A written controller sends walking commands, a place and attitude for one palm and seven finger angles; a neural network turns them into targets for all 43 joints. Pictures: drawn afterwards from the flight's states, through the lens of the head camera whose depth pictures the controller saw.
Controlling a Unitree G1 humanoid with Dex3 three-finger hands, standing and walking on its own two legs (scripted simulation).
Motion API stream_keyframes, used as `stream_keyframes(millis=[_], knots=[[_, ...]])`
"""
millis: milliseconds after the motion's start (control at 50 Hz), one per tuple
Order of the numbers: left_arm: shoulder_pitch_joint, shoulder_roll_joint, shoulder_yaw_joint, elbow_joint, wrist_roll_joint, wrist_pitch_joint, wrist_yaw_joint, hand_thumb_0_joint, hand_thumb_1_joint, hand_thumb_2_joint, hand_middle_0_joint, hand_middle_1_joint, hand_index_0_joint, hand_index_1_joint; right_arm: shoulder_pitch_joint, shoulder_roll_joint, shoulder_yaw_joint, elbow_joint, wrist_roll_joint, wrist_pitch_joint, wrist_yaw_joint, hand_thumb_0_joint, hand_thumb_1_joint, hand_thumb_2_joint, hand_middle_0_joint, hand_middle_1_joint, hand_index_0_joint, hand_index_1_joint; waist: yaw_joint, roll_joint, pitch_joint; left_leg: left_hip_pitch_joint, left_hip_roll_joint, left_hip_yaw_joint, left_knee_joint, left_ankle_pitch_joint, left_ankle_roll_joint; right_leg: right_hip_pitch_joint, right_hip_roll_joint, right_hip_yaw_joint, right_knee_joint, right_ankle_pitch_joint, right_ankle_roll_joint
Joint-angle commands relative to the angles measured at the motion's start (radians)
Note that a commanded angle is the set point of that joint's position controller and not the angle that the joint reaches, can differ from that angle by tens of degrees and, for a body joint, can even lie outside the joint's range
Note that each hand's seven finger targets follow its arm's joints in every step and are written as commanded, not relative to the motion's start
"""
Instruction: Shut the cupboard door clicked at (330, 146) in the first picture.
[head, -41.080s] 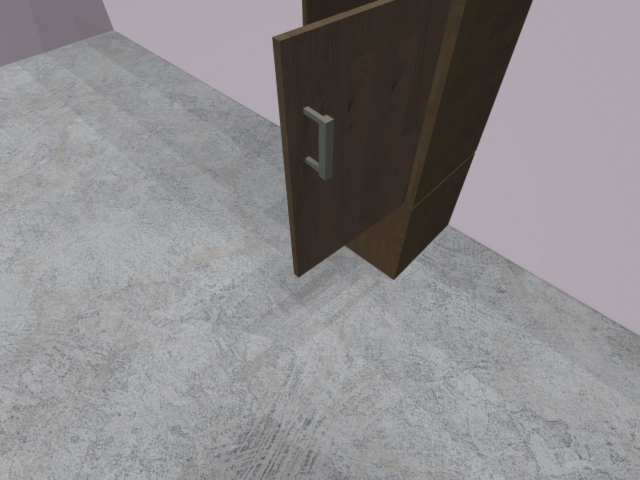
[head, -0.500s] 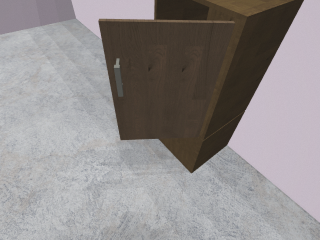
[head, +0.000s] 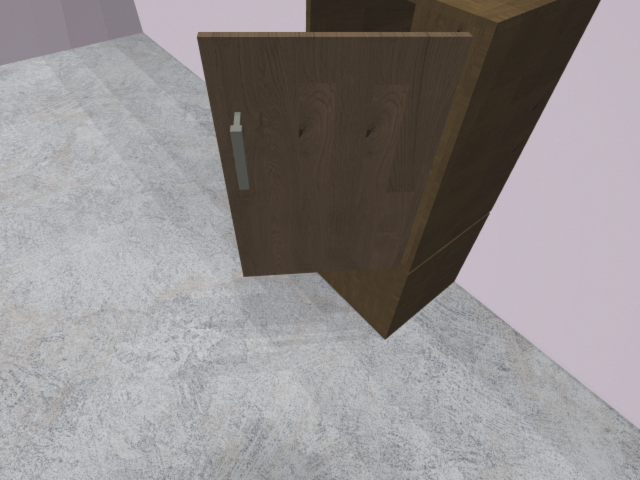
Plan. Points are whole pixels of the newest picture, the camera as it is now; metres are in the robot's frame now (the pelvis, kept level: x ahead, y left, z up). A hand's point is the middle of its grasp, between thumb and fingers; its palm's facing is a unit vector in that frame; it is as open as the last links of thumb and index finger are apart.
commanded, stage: shuffle to correct the standing spot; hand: left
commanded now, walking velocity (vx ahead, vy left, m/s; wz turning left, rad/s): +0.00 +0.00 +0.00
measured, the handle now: (240, 152) +0.61 +0.17 +0.06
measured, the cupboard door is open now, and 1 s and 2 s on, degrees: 56 56 56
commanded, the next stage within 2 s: come to a stop and stand still in 1.14 s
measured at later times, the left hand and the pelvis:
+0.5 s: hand out of the picture -0.03 +0.13 -0.18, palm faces +0.17 -0.97 -0.18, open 7.4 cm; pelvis +0.05 -0.02 +0.00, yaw +5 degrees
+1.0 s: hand (201, 463) +0.18 +0.18 -0.19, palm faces +0.18 -0.97 -0.16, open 7.3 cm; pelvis +0.17 +0.00 +0.00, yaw +8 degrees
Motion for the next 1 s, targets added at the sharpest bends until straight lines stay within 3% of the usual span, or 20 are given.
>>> stream_keyframes(millis=[0, 60, 180, 260, 320, 360, 380, 400, 460, 520, 580, 620, 660, 680, 700, 720, 740, 780, 860, 980], knots=[[0.099, 0.083, 0.018, -0.013, 0.001, -0.012, 0.007, 0.000, 0.900, 0.900, -0.200, -0.300, -0.200, -0.300, 0.051, -0.118, -0.026, -0.030, -0.003, -0.018, -0.013, 0.000, -0.900, -0.900, 0.200, 0.300, 0.200, 0.300, 0.015, 0.018, 0.029, 0.045, 0.143, -0.164, -0.102, 0.004, -0.024, -0.087, -0.077, 0.058, -0.078, 0.056, -0.032], [0.103, 0.072, 0.018, -0.003, 0.000, -0.013, 0.006, 0.000, 0.900, 0.900, -0.200, -0.300, -0.200, -0.300, 0.060, -0.114, -0.026, -0.023, -0.006, -0.021, -0.014, 0.000, -0.900, -0.900, 0.200, 0.300, 0.200, 0.300, 0.009, 0.013, 0.016, 0.057, 0.145, -0.174, -0.118, -0.043, -0.024, -0.084, -0.073, 0.044, -0.073, 0.028, -0.027], [0.134, 0.046, 0.029, -0.010, 0.021, 0.010, -0.011, 0.000, 0.900, 0.900, -0.200, -0.300, -0.200, -0.300, 0.076, -0.160, -0.062, -0.037, -0.015, -0.003, -0.013, 0.000, -0.900, -0.900, 0.200, 0.300, 0.200, 0.300, 0.006, 0.104, 0.118, -0.083, 0.244, -0.360, -0.261, -0.577, 0.048, -0.174, -0.003, -0.069, 0.141, -0.171, -0.024], [0.135, 0.033, 0.040, -0.029, 0.018, 0.007, -0.023, 0.000, 0.900, 0.900, -0.200, -0.300, -0.200, -0.300, 0.095, -0.174, -0.077, -0.056, -0.020, -0.013, -0.017, 0.000, -0.900, -0.900, 0.200, 0.300, 0.200, 0.300, 0.003, 0.119, 0.075, -0.054, 0.284, -0.423, -0.242, -0.498, 0.112, -0.214, -0.016, -0.060, 0.221, -0.179, -0.039], [0.209, 0.031, 0.051, -0.018, 0.017, -0.001, -0.030, 0.000, 0.900, 0.900, -0.200, -0.300, -0.200, -0.300, 0.050, -0.162, -0.082, -0.078, -0.019, -0.012, -0.019, 0.000, -0.900, -0.900, 0.200, 0.300, 0.200, 0.300, 0.047, 0.052, 0.056, -0.196, 0.216, -0.314, -0.135, -0.445, 0.066, -0.012, -0.015, -0.061, 0.019, -0.110, -0.051], [0.285, 0.113, 0.073, -0.001, 0.023, -0.006, -0.015, 0.000, 0.900, 0.900, -0.200, -0.300, -0.200, -0.300, 0.003, -0.067, -0.061, -0.116, -0.011, -0.012, -0.011, 0.000, -0.900, -0.900, 0.200, 0.300, 0.200, 0.300, 0.085, -0.245, 0.090, -0.462, 0.027, -0.059, 0.224, -0.347, -0.019, 0.130, -0.239, 0.242, -0.212, -0.378, -0.137], [0.291, 0.128, 0.073, -0.008, 0.015, -0.009, -0.004, 0.000, 0.900, 0.900, -0.200, -0.300, -0.200, -0.300, -0.054, -0.068, -0.060, -0.143, -0.019, -0.014, -0.002, 0.000, -0.900, -0.900, 0.200, 0.300, 0.200, 0.300, 0.095, -0.272, 0.120, -0.487, 0.032, 0.000, 0.435, -0.334, -0.026, 0.059, -0.362, 0.373, -0.323, -0.472, -0.192], [0.247, 0.106, 0.066, -0.017, 0.009, -0.020, 0.002, 0.000, 0.900, 0.900, -0.200, -0.300, -0.200, -0.300, -0.056, -0.088, -0.070, -0.144, -0.023, -0.011, 0.004, 0.000, -0.900, -0.900, 0.200, 0.300, 0.200, 0.300, 0.063, -0.215, 0.141, -0.476, 0.077, -0.037, 0.541, -0.301, -0.023, -0.008, -0.358, 0.345, -0.333, -0.458, -0.197], [0.196, 0.060, 0.053, -0.021, 0.014, -0.046, -0.006, 0.000, 0.900, 0.900, -0.200, -0.300, -0.200, -0.300, -0.038, -0.056, -0.068, -0.121, -0.023, -0.010, 0.015, 0.000, -0.900, -0.900, 0.200, 0.300, 0.200, 0.300, 0.020, -0.030, 0.159, -0.468, 0.112, -0.035, 0.676, -0.195, -0.039, -0.009, -0.292, 0.146, -0.248, -0.098, -0.194], [0.244, 0.064, 0.049, 0.003, 0.021, -0.061, -0.004, 0.000, 0.900, 0.900, -0.200, -0.300, -0.200, -0.300, -0.077, -0.023, -0.062, -0.139, -0.020, -0.015, 0.019, 0.000, -0.900, -0.900, 0.200, 0.300, 0.200, 0.300, 0.034, -0.037, 0.112, -0.475, 0.117, 0.004, 0.616, -0.187, -0.053, 0.099, -0.264, 0.019, -0.164, 0.332, -0.182], [0.287, 0.064, 0.043, 0.032, 0.023, -0.057, 0.000, 0.000, 0.900, 0.900, -0.200, -0.300, -0.200, -0.300, -0.131, -0.013, -0.052, -0.162, -0.017, -0.017, 0.020, 0.000, -0.900, -0.900, 0.200, 0.300, 0.200, 0.300, 0.051, -0.109, 0.089, -0.409, 0.106, 0.045, 0.473, -0.180, -0.047, 0.118, -0.240, -0.029, -0.101, 0.530, -0.166], [0.270, 0.074, 0.044, 0.031, 0.023, -0.052, -0.003, 0.000, 0.900, 0.900, -0.200, -0.300, -0.200, -0.300, -0.127, -0.007, -0.048, -0.161, -0.016, -0.025, 0.020, 0.000, -0.900, -0.900, 0.200, 0.300, 0.200, 0.300, 0.042, -0.129, 0.081, -0.288, 0.073, 0.091, 0.350, -0.172, -0.036, 0.084, -0.217, -0.071, -0.046, 0.643, -0.149], [0.241, 0.081, 0.043, 0.028, 0.012, -0.048, -0.007, 0.000, 0.900, 0.900, -0.200, -0.300, -0.200, -0.300, -0.010, -0.025, -0.052, -0.118, -0.020, -0.034, 0.007, 0.000, -0.900, -0.900, 0.200, 0.300, 0.200, 0.300, -0.016, -0.131, 0.009, -0.062, 0.023, 0.138, 0.203, -0.047, -0.024, 0.038, -0.161, -0.122, 0.110, 0.764, -0.113], [0.232, 0.079, 0.042, 0.022, 0.007, -0.046, -0.009, 0.000, 0.900, 0.900, -0.200, -0.300, -0.200, -0.300, 0.108, -0.071, -0.065, -0.083, -0.024, -0.039, -0.002, 0.000, -0.900, -0.900, 0.200, 0.300, 0.200, 0.300, -0.066, -0.108, -0.073, 0.125, 0.063, 0.091, 0.136, 0.082, -0.007, -0.028, -0.144, -0.133, 0.277, 0.689, -0.083], [0.241, 0.045, 0.038, -0.002, 0.002, -0.043, -0.016, 0.000, 0.900, 0.900, -0.200, -0.300, -0.200, -0.300, 0.214, -0.176, -0.093, -0.066, -0.029, -0.044, -0.015, 0.000, -0.900, -0.900, 0.200, 0.300, 0.200, 0.300, -0.102, 0.054, -0.174, 0.369, 0.272, -0.172, 0.133, 0.290, 0.072, -0.258, -0.078, -0.168, 0.489, 0.336, -0.026], [0.212, 0.011, 0.028, -0.043, -0.005, -0.044, -0.019, 0.000, 0.900, 0.900, -0.200, -0.300, -0.200, -0.300, 0.301, -0.267, -0.107, -0.054, -0.026, -0.045, -0.024, 0.000, -0.900, -0.900, 0.200, 0.300, 0.200, 0.300, -0.124, 0.246, -0.225, 0.447, 0.541, -0.492, 0.027, 0.561, 0.212, -0.439, 0.000, -0.127, 0.787, -0.314, -0.005], [0.173, 0.066, 0.049, -0.059, 0.006, -0.030, -0.010, 0.000, 0.900, 0.900, -0.200, -0.300, -0.200, -0.300, 0.257, -0.263, -0.102, -0.058, -0.014, -0.034, -0.023, 0.000, -0.900, -0.900, 0.200, 0.300, 0.200, 0.300, -0.103, 0.123, -0.182, 0.314, 0.566, -0.465, -0.026, 0.427, 0.243, -0.431, -0.030, -0.007, 0.897, -0.331, -0.035], [0.108, 0.029, 0.055, -0.063, 0.018, -0.016, -0.018, 0.000, 0.900, 0.900, -0.200, -0.300, -0.200, -0.300, 0.100, -0.176, -0.081, -0.090, -0.020, -0.044, -0.028, 0.000, -0.900, -0.900, 0.200, 0.300, 0.200, 0.300, -0.046, 0.117, 0.020, 0.046, 0.476, -0.347, -0.094, 0.236, 0.160, -0.473, -0.088, 0.021, 0.888, -0.185, -0.019], [0.158, -0.004, 0.068, -0.057, 0.017, 0.014, -0.038, 0.000, 0.900, 0.900, -0.200, -0.300, -0.200, -0.300, -0.001, -0.135, -0.075, -0.129, -0.025, -0.055, -0.028, 0.000, -0.900, -0.900, 0.200, 0.300, 0.200, 0.300, 0.024, 0.153, -0.016, -0.078, 0.364, -0.114, -0.092, 0.237, 0.092, -0.339, -0.100, -0.009, 0.665, -0.075, 0.009], [0.016, 0.029, 0.071, -0.120, 0.019, 0.024, -0.053, 0.000, 0.900, 0.900, -0.200, -0.300, -0.200, -0.300, 0.001, -0.206, -0.103, -0.143, -0.035, -0.031, -0.023, 0.000, -0.900, -0.900, 0.200, 0.300, 0.200, 0.300, -0.011, 0.176, -0.001, -0.043, 0.340, -0.095, -0.079, 0.120, 0.075, -0.279, -0.064, -0.097, 0.319, -0.023, 0.025]])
